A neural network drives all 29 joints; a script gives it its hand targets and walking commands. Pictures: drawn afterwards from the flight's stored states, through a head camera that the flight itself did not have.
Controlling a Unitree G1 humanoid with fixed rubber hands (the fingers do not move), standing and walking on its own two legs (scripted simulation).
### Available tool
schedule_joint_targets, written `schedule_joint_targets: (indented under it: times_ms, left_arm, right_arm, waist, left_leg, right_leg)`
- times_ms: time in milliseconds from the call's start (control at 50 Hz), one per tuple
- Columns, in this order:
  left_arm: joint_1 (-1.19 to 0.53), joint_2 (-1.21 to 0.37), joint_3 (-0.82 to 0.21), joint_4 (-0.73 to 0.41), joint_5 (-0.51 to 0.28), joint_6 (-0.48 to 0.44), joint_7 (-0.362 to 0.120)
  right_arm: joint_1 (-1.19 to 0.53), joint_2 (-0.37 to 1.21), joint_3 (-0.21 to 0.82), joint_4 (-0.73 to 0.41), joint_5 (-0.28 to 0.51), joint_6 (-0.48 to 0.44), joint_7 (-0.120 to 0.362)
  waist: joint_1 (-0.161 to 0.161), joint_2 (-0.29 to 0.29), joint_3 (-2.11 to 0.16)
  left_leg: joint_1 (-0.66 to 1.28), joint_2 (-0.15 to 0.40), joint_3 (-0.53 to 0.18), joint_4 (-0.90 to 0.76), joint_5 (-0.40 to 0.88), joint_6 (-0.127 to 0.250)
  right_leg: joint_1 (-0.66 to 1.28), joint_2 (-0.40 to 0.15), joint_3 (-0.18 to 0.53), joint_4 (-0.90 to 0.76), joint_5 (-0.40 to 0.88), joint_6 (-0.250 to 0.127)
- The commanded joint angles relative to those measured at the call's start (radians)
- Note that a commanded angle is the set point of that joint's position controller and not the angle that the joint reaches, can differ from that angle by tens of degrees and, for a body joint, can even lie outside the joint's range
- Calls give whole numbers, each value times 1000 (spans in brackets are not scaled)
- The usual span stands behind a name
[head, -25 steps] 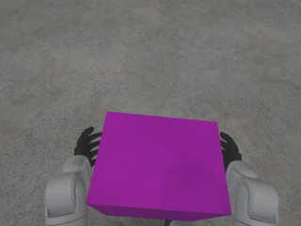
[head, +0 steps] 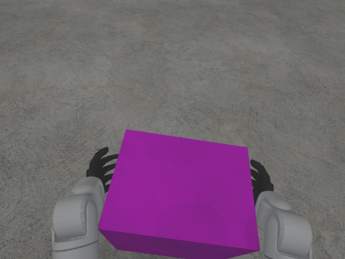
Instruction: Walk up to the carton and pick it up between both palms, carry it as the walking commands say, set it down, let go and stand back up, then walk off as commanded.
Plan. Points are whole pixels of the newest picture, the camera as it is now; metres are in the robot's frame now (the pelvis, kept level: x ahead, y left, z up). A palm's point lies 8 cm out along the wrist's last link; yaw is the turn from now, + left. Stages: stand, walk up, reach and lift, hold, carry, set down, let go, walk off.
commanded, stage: carry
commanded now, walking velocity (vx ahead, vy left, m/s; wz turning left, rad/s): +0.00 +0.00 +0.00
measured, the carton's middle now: (174, 204) +0.25 +0.01 +0.00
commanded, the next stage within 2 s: none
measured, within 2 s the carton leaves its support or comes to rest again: neither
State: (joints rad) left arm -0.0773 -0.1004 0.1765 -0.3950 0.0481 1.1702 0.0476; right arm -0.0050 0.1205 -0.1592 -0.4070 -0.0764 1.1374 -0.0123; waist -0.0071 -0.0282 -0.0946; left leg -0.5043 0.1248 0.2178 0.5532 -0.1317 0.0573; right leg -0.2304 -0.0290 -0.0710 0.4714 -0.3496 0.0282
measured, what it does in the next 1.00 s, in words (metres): walks backwards: left foot, then right foot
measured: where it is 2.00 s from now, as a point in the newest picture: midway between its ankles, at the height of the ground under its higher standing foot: outside the picture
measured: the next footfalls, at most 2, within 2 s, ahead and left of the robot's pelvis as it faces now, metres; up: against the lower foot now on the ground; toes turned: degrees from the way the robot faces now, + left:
left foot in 0.16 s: +0.00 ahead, +0.08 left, +0.00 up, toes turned -8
right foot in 0.74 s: -0.11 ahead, -0.13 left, +0.00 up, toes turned -2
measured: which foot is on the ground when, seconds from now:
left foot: down 0.00-0.02, up 0.04-0.14, down 0.16-1.00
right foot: down 0.00-0.54, up 0.56-0.72, down 0.74-1.00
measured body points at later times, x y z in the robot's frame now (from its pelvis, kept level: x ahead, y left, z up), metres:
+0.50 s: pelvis -0.11 +0.00 +0.00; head -0.14 +0.02 +0.45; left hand +0.14 +0.18 +0.05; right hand +0.15 -0.16 +0.06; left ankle -0.03 +0.09 -0.72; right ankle -0.05 -0.15 -0.73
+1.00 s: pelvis -0.15 +0.00 +0.00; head -0.17 +0.01 +0.45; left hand +0.12 +0.16 +0.04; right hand +0.10 -0.18 +0.04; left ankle -0.04 +0.08 -0.73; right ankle -0.15 -0.12 -0.73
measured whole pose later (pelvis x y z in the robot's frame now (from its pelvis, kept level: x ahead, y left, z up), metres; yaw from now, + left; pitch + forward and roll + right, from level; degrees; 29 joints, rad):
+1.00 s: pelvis -0.15 +0.00 +0.00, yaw -1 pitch +4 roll -2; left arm -0.05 -0.11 0.17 -0.17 0.13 0.96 0.01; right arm -0.02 0.08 -0.15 -0.16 -0.11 0.97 0.02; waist -0.02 0.00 -0.12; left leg -0.46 0.05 0.13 0.46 -0.07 0.05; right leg -0.32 0.01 -0.05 0.51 -0.25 0.00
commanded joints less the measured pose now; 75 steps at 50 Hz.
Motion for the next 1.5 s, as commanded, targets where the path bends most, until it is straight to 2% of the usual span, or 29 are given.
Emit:
schedule_joint_targets:
  times_ms: [0,60,160,280,440,480,500,540,560,640,660,680,700,780,800,820,900,920,940,1060,1080,1100,1220,1240,1260,1300,1320,1340,1480]
  left_arm:
    - [-362,-783,-786,-57,-321,-7,-238]
    - [-431,-800,-762,-128,-297,-16,-226]
    - [-386,-731,-720,-101,-258,4,-205]
    - [-491,-778,-769,-74,-303,0,-220]
    - [-519,-796,-729,81,-306,-38,-271]
    - [-565,-764,-691,119,-273,-53,-265]
    - [-588,-805,-825,-102,-362,-46,-256]
    - [-493,-780,-716,74,-282,-31,-249]
    - [-478,-806,-770,5,-315,-36,-245]
    - [-500,-815,-737,88,-281,-118,-243]
    - [-441,-726,-545,368,-126,-186,-244]
    - [-492,-773,-746,42,-262,-208,-235]
    - [-507,-727,-604,253,-160,-242,-235]
    - [-494,-791,-850,-154,-341,-194,-224]
    - [-398,-710,-646,164,-184,-199,-223]
    - [-397,-721,-759,-49,-269,-195,-225]
    - [-320,-634,-588,268,-101,-222,-228]
    - [-442,-713,-779,-60,-260,-215,-227]
    - [-385,-655,-603,246,-121,-223,-227]
    - [-431,-692,-718,51,-219,-260,-222]
    - [-369,-619,-529,367,-65,-288,-222]
    - [-449,-692,-756,14,-237,-280,-216]
    - [-378,-633,-536,379,-69,-362,-221]
    - [-463,-703,-739,59,-230,-347,-212]
    - [-389,-652,-580,312,-101,-350,-212]
    - [-477,-684,-723,40,-228,-352,-205]
    - [-386,-621,-521,389,-58,-384,-211]
    - [-408,-645,-650,166,-172,-399,-207]
    - [-350,-621,-605,272,-120,-447,-199]
  right_arm:
    - [-534,706,797,-132,372,6,216]
    - [-613,789,845,-133,425,13,227]
    - [-583,740,815,-140,433,39,220]
    - [-573,744,741,-20,376,16,224]
    - [-565,755,696,60,270,-32,194]
    - [-567,744,618,159,237,-44,201]
    - [-614,777,750,-72,349,-31,201]
    - [-573,748,671,57,303,-27,200]
    - [-576,764,715,-18,343,-31,208]
    - [-621,761,698,28,307,-109,210]
    - [-544,686,508,341,153,-173,208]
    - [-600,734,710,12,296,-193,208]
    - [-545,697,541,294,162,-226,200]
    - [-615,762,829,-210,380,-176,179]
    - [-483,709,619,161,222,-180,179]
    - [-499,721,742,-51,309,-175,178]
    - [-431,626,561,243,153,-205,192]
    - [-548,702,754,-61,307,-196,192]
    - [-494,660,582,233,181,-207,192]
    - [-554,679,696,17,267,-237,189]
    - [-484,625,504,354,121,-267,188]
    - [-534,689,711,10,278,-259,189]
    - [-519,611,505,322,111,-339,182]
    - [-586,681,690,6,261,-324,181]
    - [-486,640,529,302,135,-323,178]
    - [-533,686,668,75,246,-324,177]
    - [-464,609,456,394,74,-360,174]
    - [-500,624,609,132,180,-377,171]
    - [-477,592,563,205,148,-425,169]
  waist:
    - [-6,-141,-240]
    - [4,-109,-148]
    - [-12,-133,-182]
    - [-4,220,-185]
    - [-14,-176,-175]
    - [-22,-124,-147]
    - [-19,-44,-168]
    - [-19,247,-175]
    - [-7,299,-181]
    - [-1,155,-229]
    - [-3,145,-240]
    - [2,149,-237]
    - [-3,146,-245]
    - [-15,-2,-270]
    - [-11,25,-333]
    - [-10,39,-322]
    - [-9,54,-209]
    - [-8,53,-190]
    - [-10,60,-189]
    - [-7,38,-216]
    - [-9,51,-216]
    - [-10,36,-206]
    - [-10,36,-210]
    - [-10,20,-212]
    - [-11,11,-234]
    - [-6,47,-281]
    - [-8,65,-264]
    - [-10,27,-266]
    - [-6,74,-275]
  left_leg:
    - [70,-8,-82,-9,-143,-134]
    - [93,-19,-109,253,-194,-127]
    - [307,3,-150,-131,-36,-99]
    - [121,100,-297,-327,-484,-33]
    - [313,-108,-95,270,-148,-55]
    - [280,-108,-107,110,-245,-43]
    - [301,-51,-199,-57,-245,-41]
    - [166,221,-575,-375,-553,46]
    - [42,233,-551,-419,-652,72]
    - [87,119,-307,-330,-349,34]
    - [148,105,-311,-293,-284,43]
    - [193,98,-314,-276,-273,28]
    - [205,62,-299,-254,-229,17]
    - [322,-14,-207,-128,26,-40]
    - [337,7,-213,-133,2,-29]
    - [327,37,-252,-169,-4,-18]
    - [222,52,-278,-226,-193,-24]
    - [225,24,-248,-194,-147,-32]
    - [219,16,-238,-188,-159,-34]
    - [255,15,-237,-174,-170,-34]
    - [243,39,-268,-209,-173,-24]
    - [230,39,-268,-211,-179,-29]
    - [251,35,-254,-200,-121,-30]
    - [251,29,-244,-187,-115,-28]
    - [252,47,-261,-190,-97,-21]
    - [266,55,-269,-193,-94,-16]
    - [260,39,-244,-188,-81,-22]
    - [283,45,-260,-187,-57,-20]
    - [291,36,-239,-173,31,-15]
  right_leg:
    - [89,-283,258,-167,100,-83]
    - [-56,-239,131,-178,209,-108]
    - [-105,-151,94,-58,191,-66]
    - [-33,-10,7,83,24,-32]
    - [-365,-163,129,-241,-257,-90]
    - [-359,-122,81,-129,-254,-82]
    - [-311,-102,71,-2,-166,-80]
    - [-277,16,24,284,-65,-6]
    - [-175,-6,51,425,-45,-10]
    - [-78,29,-5,261,-1,-43]
    - [-82,32,-9,162,-5,-51]
    - [-62,21,11,32,24,-62]
    - [-27,19,19,-49,39,-59]
    - [-120,-96,150,-103,32,-80]
    - [-87,-76,116,-60,64,-71]
    - [-79,-68,98,-32,96,-63]
    - [-120,-54,123,-74,18,-69]
    - [-117,-66,121,-92,44,-75]
    - [-141,-57,116,-81,16,-77]
    - [-174,-50,121,-94,-50,-75]
    - [-158,-45,111,-67,-11,-73]
    - [-140,-48,120,-78,2,-76]
    - [-155,-72,137,-83,3,-73]
    - [-144,-72,140,-92,11,-78]
    - [-124,-69,131,-69,40,-73]
    - [-87,-54,128,-42,84,-82]
    - [-95,-62,123,-43,83,-77]
    - [-105,-64,133,-50,84,-82]
    - [-87,-65,127,-25,132,-80]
